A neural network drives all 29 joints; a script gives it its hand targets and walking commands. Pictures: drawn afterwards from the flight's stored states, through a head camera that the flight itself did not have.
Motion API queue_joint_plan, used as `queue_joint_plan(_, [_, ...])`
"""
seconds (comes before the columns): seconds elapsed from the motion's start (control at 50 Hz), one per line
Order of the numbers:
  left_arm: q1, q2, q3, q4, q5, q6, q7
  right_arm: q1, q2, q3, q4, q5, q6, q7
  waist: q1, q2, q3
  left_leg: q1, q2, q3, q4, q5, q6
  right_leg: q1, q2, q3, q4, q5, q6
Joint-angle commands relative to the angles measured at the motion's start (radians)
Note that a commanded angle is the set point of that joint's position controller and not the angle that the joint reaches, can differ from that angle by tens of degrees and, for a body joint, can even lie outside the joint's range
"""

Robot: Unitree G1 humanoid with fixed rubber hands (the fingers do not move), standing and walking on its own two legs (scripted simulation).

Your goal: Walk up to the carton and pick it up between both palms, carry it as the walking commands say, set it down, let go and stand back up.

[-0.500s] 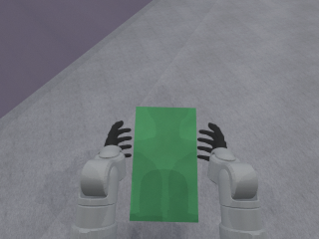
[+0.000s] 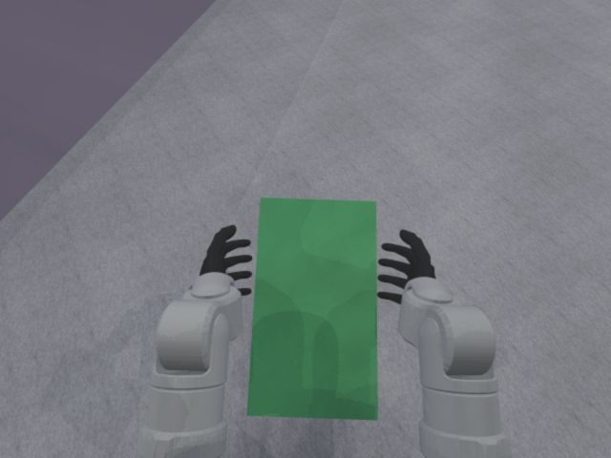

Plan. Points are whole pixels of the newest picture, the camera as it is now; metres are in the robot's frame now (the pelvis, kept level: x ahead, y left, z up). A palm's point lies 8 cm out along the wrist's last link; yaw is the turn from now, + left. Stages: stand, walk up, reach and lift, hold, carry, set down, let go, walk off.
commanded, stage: carry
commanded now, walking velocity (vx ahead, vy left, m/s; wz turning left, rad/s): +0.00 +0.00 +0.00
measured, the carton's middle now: (314, 303) +0.34 +0.00 -0.03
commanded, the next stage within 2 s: none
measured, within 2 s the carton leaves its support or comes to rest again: neither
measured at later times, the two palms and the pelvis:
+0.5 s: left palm (267, 151) +0.55 +0.08 +0.07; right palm (420, 166) +0.52 -0.16 +0.07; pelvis +0.22 -0.01 -0.01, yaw -6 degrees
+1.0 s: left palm (341, 55) +0.88 -0.05 +0.05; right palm (455, 75) +0.80 -0.28 +0.06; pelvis +0.55 -0.06 -0.02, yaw -22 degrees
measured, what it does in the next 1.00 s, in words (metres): walks ahead, turning right: left foot, then right foot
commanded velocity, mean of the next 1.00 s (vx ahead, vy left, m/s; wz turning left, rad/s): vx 0.43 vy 0.00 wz -0.52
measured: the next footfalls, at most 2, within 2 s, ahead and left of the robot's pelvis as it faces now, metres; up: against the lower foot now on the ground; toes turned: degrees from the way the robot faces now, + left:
left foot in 0.12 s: +0.17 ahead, +0.11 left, +0.00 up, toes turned +9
right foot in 0.34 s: +0.15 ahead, -0.10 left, +0.00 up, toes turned -4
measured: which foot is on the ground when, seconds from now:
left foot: up 0.00-0.10, down 0.12-0.42, up 0.44-0.56, down 0.58-0.84, up 0.86-1.00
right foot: down 0.00-0.16, up 0.18-0.32, down 0.34-0.60, up 0.62-0.78, down 0.80-1.00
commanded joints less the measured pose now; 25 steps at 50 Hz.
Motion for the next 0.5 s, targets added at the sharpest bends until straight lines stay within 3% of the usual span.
queue_joint_plan(0.0, [-0.341,-1.073,-0.478,-0.164,-0.307,-0.066,-0.224,-0.432,1.11,0.513,-0.261,0.302,-0.065,0.232,0.038,-0.058,-0.48,-0.218,-0.04,-0.049,-0.34,0.219,0.025,0.732,-0.239,0.213,0.055,1.256,-0.095])
queue_joint_plan(0.04, [-0.334,-1.065,-0.475,-0.176,-0.307,-0.062,-0.229,-0.409,1.1,0.503,-0.252,0.29,-0.056,0.23,0.036,-0.101,-0.475,-0.013,-0.075,0.035,-0.453,0.42,0.014,0.568,-0.163,0.118,0.071,1.186,-0.033])
queue_joint_plan(0.06, [-0.366,-1.081,-0.491,-0.182,-0.309,-0.06,-0.228,-0.418,1.115,0.509,-0.248,0.295,-0.054,0.235,0.023,-0.06,-0.485,0.114,-0.067,0.06,-0.518,0.562,0.013,0.503,-0.148,0.074,0.13,1.11,-0.008])
queue_joint_plan(0.08, [-0.334,-1.064,-0.48,-0.135,-0.294,-0.051,-0.223,-0.396,1.094,0.496,-0.208,0.288,-0.047,0.236,-0.003,-0.042,-0.491,0.292,-0.005,0.024,-0.574,0.735,0.042,0.358,-0.135,0.042,0.198,0.956,0.032])
queue_joint_plan(0.1, [-0.353,-1.069,-0.485,-0.125,-0.297,-0.049,-0.223,-0.396,1.083,0.489,-0.209,0.28,-0.047,0.238,-0.023,0.035,-0.542,0.553,0.131,-0.091,-0.51,1.163,0.1,0.134,-0.108,0.037,0.275,0.635,0.08])
queue_joint_plan(0.12, [-0.36,-1.073,-0.483,-0.117,-0.309,-0.037,-0.22,-0.406,1.057,0.465,-0.197,0.278,-0.042,0.237,-0.027,0.201,-0.573,0.763,0.288,-0.238,-0.396,1.654,0.201,-0.085,-0.055,0.026,0.365,0.175,0.105])
queue_joint_plan(0.14, [-0.346,-1.082,-0.493,-0.118,-0.311,-0.031,-0.22,-0.394,1.046,0.44,-0.192,0.277,-0.038,0.24,-0.032,0.309,-0.559,0.875,0.351,-0.268,-0.369,1.833,0.269,-0.218,-0.028,0.031,0.407,-0.232,0.125])
queue_joint_plan(0.16, [-0.373,-1.082,-0.489,-0.11,-0.315,-0.029,-0.224,-0.41,1.05,0.444,-0.187,0.273,-0.036,0.242,-0.036,0.254,-0.526,0.872,0.353,-0.236,-0.387,1.673,0.256,-0.273,-0.059,0.045,0.364,-0.29,0.106])
queue_joint_plan(0.18, [-0.379,-1.072,-0.487,-0.113,-0.317,-0.03,-0.219,-0.358,1.063,0.431,-0.145,0.265,-0.027,0.245,-0.026,0.247,-0.538,0.895,0.326,-0.204,-0.395,1.571,0.223,-0.297,-0.07,0.056,0.291,-0.26,0.082])
queue_joint_plan(0.2, [-0.43,-1.092,-0.5,-0.141,-0.332,-0.034,-0.225,-0.395,1.079,0.438,-0.172,0.267,-0.032,0.248,-0.024,0.221,-0.515,0.859,0.285,-0.147,-0.409,1.355,0.213,-0.285,-0.077,0.021,0.168,-0.238,0.073])
queue_joint_plan(0.22, [-0.435,-1.096,-0.494,-0.137,-0.341,-0.033,-0.229,-0.411,1.087,0.446,-0.182,0.275,-0.032,0.251,-0.021,0.229,-0.518,0.786,0.273,-0.117,-0.447,1.087,0.2,-0.235,-0.071,-0.008,0.152,-0.212,0.066])
queue_joint_plan(0.24, [-0.39,-1.094,-0.489,-0.134,-0.337,-0.041,-0.225,-0.378,1.068,0.435,-0.196,0.269,-0.042,0.246,-0.02,0.242,-0.567,0.79,0.257,-0.081,-0.446,0.94,0.191,-0.181,-0.044,-0.045,0.098,-0.193,0.058])
queue_joint_plan(0.3, [-0.417,-1.123,-0.508,-0.166,-0.347,-0.046,-0.227,-0.407,1.076,0.418,-0.213,0.258,-0.048,0.246,-0.012,0.227,-0.6,0.702,0.237,-0.036,-0.412,0.734,0.147,-0.057,-0.023,-0.075,0.011,-0.03,0.025])
queue_joint_plan(0.32, [-0.406,-1.127,-0.498,-0.132,-0.335,-0.041,-0.223,-0.395,1.08,0.423,-0.196,0.26,-0.043,0.25,-0.007,0.192,-0.602,0.662,0.215,-0.01,-0.36,0.722,0.125,-0.002,-0.042,-0.023,0.008,0.017,0.007])
queue_joint_plan(0.34, [-0.392,-1.121,-0.48,-0.144,-0.335,-0.049,-0.224,-0.457,1.081,0.445,-0.234,0.275,-0.05,0.246,0.009,0.116,-0.605,0.503,0.187,0.024,-0.244,0.688,0.089,0.139,-0.093,0.08,0.003,0.156,-0.026])
queue_joint_plan(0.36, [-0.373,-1.107,-0.469,-0.119,-0.329,-0.045,-0.222,-0.457,1.08,0.452,-0.215,0.272,-0.041,0.241,0.029,-0.009,-0.583,0.262,0.133,0.046,-0.121,0.622,0.048,0.338,-0.162,0.225,0.036,0.543,-0.052])
queue_joint_plan(0.38, [-0.41,-1.106,-0.479,-0.129,-0.338,-0.05,-0.221,-0.43,1.106,0.458,-0.201,0.266,-0.038,0.235,0.03,-0.205,-0.533,-0.034,0.055,0.044,-0.083,0.245,0.012,0.551,-0.235,0.328,0.071,0.955,-0.104])
queue_joint_plan(0.4, [-0.404,-1.097,-0.481,-0.133,-0.341,-0.047,-0.222,-0.422,1.114,0.473,-0.203,0.277,-0.035,0.234,0.035,-0.2,-0.5,-0.207,0.004,-0.001,-0.076,-0.034,0.006,0.659,-0.279,0.409,0.078,1.049,-0.155])
queue_joint_plan(0.42, [-0.377,-1.085,-0.478,-0.126,-0.335,-0.048,-0.225,-0.42,1.112,0.486,-0.204,0.291,-0.039,0.237,0.042,-0.167,-0.465,-0.329,-0.011,-0.027,-0.078,-0.106,0.006,0.72,-0.278,0.45,0.085,1.111,-0.144])
queue_joint_plan(0.44, [-0.352,-1.069,-0.468,-0.116,-0.322,-0.044,-0.227,-0.421,1.101,0.493,-0.216,0.289,-0.041,0.232,0.046,-0.139,-0.441,-0.386,-0.007,-0.052,-0.081,-0.118,0.009,0.761,-0.288,0.458,0.093,1.151,-0.146])
queue_joint_plan(0.48, [-0.362,-1.058,-0.461,-0.145,-0.326,-0.053,-0.229,-0.428,1.104,0.504,-0.235,0.299,-0.05,0.227,0.034,-0.137,-0.461,-0.336,-0.019,-0.068,-0.182,-0.04,0.027,0.765,-0.259,0.404,0.154,1.225,-0.131])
